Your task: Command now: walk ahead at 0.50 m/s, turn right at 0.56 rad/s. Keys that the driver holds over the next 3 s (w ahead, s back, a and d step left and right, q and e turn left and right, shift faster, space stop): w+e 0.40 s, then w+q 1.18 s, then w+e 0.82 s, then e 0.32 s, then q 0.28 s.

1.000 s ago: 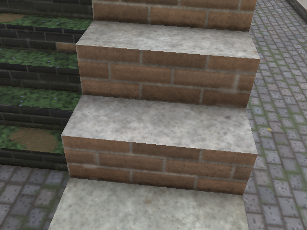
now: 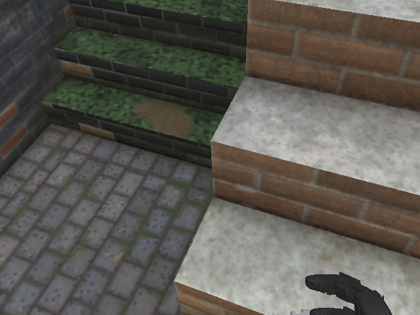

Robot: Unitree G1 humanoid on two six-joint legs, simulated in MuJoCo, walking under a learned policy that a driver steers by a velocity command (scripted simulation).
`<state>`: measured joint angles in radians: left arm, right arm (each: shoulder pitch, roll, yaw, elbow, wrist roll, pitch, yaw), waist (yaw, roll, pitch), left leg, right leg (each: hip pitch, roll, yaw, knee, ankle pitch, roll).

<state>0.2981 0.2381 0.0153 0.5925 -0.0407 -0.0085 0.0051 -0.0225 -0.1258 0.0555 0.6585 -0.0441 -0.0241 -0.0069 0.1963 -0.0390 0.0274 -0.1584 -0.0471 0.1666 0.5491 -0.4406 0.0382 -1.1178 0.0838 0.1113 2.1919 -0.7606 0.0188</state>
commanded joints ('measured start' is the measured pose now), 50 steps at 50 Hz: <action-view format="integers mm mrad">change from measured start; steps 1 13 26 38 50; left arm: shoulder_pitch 59 179 30 13 -55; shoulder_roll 4 338 -18 25 -18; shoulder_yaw -47 83 -75 -109 -61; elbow -96 -36 91 332 36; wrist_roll -12 69 115 47 52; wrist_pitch -6 1 -87 -76 -138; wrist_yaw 31 13 -8 68 -97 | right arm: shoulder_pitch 20 74 174 173 50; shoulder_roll -201 -277 -6 -2 -17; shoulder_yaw -74 -114 -4 26 -9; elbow -84 -4 -69 -97 126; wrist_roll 28 79 116 66 36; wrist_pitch -24 -49 -50 -18 -45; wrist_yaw -34 28 67 93 80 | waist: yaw -87 -39 -182 -310 -70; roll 11 -329 -44 -112 38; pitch -187 -357 12 -195 -113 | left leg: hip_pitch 587 -383 -1368 -857 -676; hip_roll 627 -35 -97 -60 -1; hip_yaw -484 -53 -327 100 -212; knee -273 724 2006 1433 191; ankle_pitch -12 434 284 302 -70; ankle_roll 194 38 49 121 238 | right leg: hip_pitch -678 1027 937 994 619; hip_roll -178 -218 -280 -275 -51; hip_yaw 71 773 122 -328 -118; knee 317 -1837 -1720 -1895 -522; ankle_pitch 142 -87 478 2165 87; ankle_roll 117 -325 -28 19 -85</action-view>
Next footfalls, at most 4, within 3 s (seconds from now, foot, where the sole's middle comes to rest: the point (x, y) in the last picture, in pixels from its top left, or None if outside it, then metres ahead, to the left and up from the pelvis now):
0.18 right None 0.15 -0.18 -0.55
0.92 left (354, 281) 0.46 -0.18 -0.34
1.10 right None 0.43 -0.37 -0.34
1.48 left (306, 172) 0.53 -0.04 -0.08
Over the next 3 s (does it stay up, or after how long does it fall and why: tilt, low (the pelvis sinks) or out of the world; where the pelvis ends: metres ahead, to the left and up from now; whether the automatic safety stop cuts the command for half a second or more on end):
stays up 0.44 -0.16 0.53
